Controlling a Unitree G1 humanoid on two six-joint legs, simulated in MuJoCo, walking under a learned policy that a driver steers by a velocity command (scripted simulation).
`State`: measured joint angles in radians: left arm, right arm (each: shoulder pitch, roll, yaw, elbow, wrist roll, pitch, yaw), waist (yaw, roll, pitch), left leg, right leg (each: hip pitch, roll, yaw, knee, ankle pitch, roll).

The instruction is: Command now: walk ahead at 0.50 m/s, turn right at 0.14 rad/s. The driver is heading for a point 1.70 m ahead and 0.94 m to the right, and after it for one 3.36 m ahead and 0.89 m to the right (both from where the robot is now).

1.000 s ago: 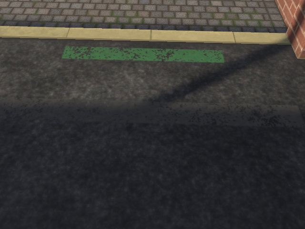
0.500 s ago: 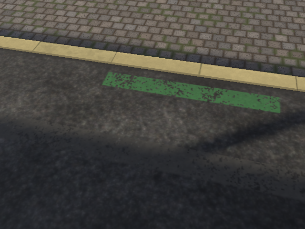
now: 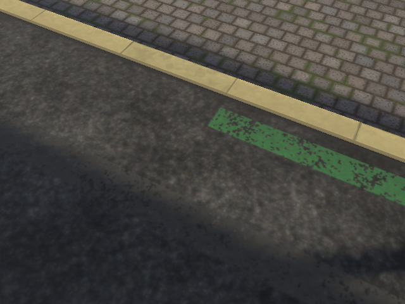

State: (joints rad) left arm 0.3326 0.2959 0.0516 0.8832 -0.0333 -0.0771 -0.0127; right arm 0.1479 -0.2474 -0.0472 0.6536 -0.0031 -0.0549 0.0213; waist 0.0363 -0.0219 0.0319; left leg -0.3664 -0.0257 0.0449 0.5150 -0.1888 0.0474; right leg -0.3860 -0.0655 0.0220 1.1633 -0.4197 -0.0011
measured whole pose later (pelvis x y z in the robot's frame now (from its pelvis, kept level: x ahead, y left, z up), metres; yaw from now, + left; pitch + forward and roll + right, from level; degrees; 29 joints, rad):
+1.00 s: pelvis +0.29 -0.03 +0.01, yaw -33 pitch +2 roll -1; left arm 0.22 0.34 0.09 0.64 -0.01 0.02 0.00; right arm 0.32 -0.28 -0.07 0.77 -0.01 -0.05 -0.03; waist -0.04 -0.04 -0.03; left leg -0.17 0.02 0.01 0.39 -0.25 0.01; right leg -0.63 0.05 0.10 1.09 -0.25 0.02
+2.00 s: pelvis +0.65 -0.40 +0.00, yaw -45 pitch +2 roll +2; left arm 0.32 0.26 0.01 0.82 0.09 -0.10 -0.06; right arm 0.29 -0.22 -0.01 0.81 -0.05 -0.10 0.01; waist -0.02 -0.04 0.02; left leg -0.32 -0.08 0.06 0.42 -0.15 0.08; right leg -0.51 -0.03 0.08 1.20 -0.29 -0.06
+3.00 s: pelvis +1.10 -0.70 -0.02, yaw -16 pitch +2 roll +1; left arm 0.23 0.25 0.00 0.85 0.08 -0.11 -0.03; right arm 0.38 -0.25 -0.06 0.90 -0.05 -0.14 0.04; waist -0.06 -0.02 -0.05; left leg -0.37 -0.10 -0.02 0.69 -0.35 0.11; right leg -0.46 -0.04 0.05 1.31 -0.49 0.01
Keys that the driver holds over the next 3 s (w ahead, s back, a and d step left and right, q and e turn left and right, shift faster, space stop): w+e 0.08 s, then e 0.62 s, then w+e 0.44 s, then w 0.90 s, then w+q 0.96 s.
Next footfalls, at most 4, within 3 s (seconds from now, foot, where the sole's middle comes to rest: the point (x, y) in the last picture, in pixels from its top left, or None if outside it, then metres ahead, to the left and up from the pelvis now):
0.36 right None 0.31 -0.15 -0.77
0.82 left None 0.36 0.07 -0.77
1.32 right None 0.37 -0.32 -0.77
1.82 left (324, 221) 0.77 -0.40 -0.77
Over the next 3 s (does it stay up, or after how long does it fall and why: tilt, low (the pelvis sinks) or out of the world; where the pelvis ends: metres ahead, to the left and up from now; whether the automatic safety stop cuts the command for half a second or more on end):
stays up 1.10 -0.70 -0.02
